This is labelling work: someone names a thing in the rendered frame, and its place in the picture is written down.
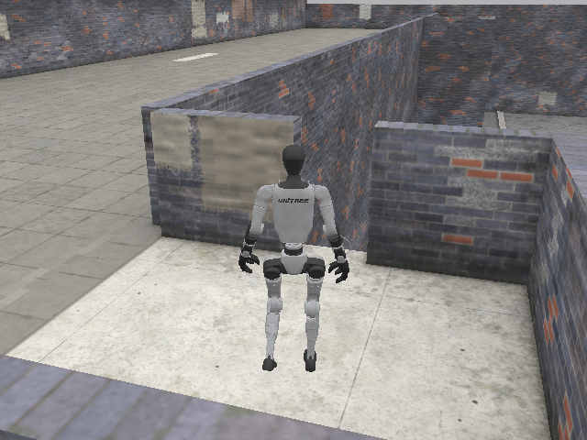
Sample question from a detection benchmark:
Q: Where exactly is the right robot forearm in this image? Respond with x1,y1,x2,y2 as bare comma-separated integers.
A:
328,222,347,263

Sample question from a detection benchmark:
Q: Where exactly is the robot left thigh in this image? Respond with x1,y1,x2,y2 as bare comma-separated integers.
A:
263,256,282,313

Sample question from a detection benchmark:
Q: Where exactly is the robot right hand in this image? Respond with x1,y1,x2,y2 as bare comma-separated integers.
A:
328,260,349,283

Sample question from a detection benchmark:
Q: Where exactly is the left robot forearm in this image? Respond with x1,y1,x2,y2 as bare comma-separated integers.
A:
240,221,259,258

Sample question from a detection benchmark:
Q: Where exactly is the humanoid robot head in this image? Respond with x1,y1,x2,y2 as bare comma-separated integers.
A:
278,145,309,189

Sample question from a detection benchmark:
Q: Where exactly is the right robot upper arm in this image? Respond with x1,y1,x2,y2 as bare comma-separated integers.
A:
313,184,338,237

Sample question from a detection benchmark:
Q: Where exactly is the robot left hand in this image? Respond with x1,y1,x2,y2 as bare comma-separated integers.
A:
238,254,260,273

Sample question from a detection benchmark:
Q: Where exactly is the left robot upper arm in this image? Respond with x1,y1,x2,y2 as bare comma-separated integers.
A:
249,184,274,235

